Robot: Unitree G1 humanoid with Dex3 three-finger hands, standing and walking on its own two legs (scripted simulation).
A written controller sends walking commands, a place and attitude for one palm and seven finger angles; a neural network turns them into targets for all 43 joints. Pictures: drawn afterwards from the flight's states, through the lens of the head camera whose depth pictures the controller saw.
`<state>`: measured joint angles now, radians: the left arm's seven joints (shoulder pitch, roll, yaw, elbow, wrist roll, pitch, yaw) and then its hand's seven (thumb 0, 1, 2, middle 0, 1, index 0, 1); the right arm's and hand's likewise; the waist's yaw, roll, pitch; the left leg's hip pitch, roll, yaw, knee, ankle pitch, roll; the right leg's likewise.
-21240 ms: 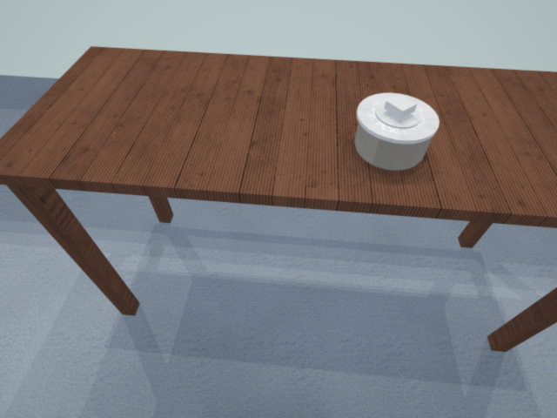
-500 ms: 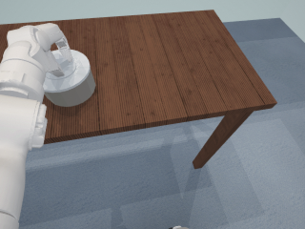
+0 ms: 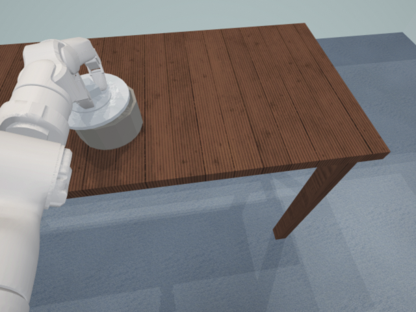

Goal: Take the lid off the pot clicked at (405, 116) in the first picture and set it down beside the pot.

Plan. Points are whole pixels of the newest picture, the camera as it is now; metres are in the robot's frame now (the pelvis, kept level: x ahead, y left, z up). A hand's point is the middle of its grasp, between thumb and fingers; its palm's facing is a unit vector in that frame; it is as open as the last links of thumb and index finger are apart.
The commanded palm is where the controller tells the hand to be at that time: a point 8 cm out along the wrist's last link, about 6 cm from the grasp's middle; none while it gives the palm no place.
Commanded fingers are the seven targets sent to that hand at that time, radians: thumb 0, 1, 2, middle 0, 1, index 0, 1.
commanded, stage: lift the lid straight up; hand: left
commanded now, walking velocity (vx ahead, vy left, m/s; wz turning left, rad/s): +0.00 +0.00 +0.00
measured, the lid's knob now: (85, 89) +0.54 +0.17 +0.12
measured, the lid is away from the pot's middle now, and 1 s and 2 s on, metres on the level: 0.02 0.02 0.09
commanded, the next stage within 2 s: move the lid sideways beside the pot in 1.44 s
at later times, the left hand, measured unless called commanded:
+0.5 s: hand (67, 68) +0.51 +0.17 +0.19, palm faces -0.39 -0.11 -0.91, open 7.0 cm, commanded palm +0.54 +0.17 +0.27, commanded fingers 0.00 0.68 0.74 -0.88 -1.14 -0.95 -1.13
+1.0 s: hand (54, 45) +0.51 +0.17 +0.24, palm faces -0.34 -0.12 -0.93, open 6.9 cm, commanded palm +0.53 +0.17 +0.31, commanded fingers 0.00 0.68 0.74 -0.88 -1.14 -0.95 -1.13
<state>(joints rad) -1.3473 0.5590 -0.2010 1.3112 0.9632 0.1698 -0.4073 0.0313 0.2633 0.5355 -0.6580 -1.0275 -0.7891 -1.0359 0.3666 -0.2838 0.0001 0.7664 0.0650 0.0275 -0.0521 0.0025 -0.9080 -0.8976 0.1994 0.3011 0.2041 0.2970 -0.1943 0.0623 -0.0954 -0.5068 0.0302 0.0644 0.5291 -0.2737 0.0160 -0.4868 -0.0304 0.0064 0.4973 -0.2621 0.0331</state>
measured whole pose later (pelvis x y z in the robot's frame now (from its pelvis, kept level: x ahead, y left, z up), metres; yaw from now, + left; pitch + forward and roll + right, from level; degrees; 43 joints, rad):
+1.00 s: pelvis -0.01 +0.00 +0.00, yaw +1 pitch +13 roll +0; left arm -1.54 0.56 -0.25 1.33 0.98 0.24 -0.50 0.05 0.26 0.54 -0.65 -1.02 -0.80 -1.04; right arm 0.37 -0.30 0.01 0.80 0.06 -0.02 -0.03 0.00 -0.91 -0.90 0.20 0.30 0.20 0.30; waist -0.18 0.06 -0.10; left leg -0.47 0.01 0.05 0.49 -0.24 0.02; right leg -0.46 -0.05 0.00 0.47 -0.24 0.04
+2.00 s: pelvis +0.00 +0.01 +0.00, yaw +1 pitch +13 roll -1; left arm -1.52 0.72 -0.21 1.28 1.02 0.18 -0.53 0.05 0.26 0.54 -0.66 -1.02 -0.81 -1.04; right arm 0.34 -0.29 0.01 0.78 0.07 0.04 -0.04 0.00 -0.91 -0.90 0.20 0.30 0.20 0.30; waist -0.17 0.04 -0.10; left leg -0.46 0.01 0.05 0.49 -0.26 0.02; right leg -0.42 -0.04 -0.01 0.44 -0.24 0.04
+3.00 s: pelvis +0.01 +0.01 +0.00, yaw +0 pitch +14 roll -2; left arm -1.48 0.93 -0.14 1.29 1.04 0.12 -0.57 0.04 0.26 0.54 -0.65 -1.02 -0.81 -1.04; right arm 0.32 -0.30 0.04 0.79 0.10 0.09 -0.08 0.00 -0.91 -0.90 0.20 0.30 0.20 0.30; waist -0.17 0.04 -0.08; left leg -0.47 0.04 0.04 0.51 -0.28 0.02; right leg -0.42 -0.02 -0.01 0.41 -0.24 0.04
